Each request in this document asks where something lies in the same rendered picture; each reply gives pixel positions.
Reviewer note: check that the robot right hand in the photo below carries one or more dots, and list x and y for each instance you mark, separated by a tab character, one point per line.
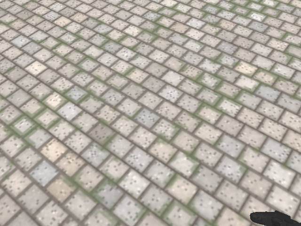
273	219

